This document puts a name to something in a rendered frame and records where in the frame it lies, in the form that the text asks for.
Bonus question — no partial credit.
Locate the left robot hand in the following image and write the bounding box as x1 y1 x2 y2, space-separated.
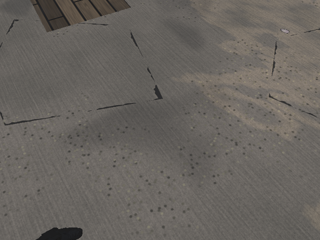
36 227 83 240

